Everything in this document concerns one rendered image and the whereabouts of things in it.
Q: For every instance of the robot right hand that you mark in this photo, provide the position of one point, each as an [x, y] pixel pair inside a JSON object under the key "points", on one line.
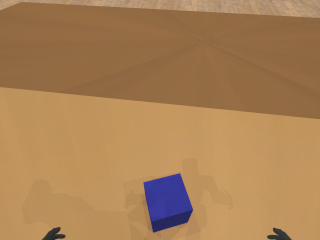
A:
{"points": [[281, 235]]}

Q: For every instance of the carton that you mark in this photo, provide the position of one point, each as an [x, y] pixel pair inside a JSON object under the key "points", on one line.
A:
{"points": [[168, 202]]}

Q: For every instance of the robot left hand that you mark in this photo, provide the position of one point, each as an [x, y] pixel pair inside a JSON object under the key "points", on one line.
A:
{"points": [[52, 234]]}

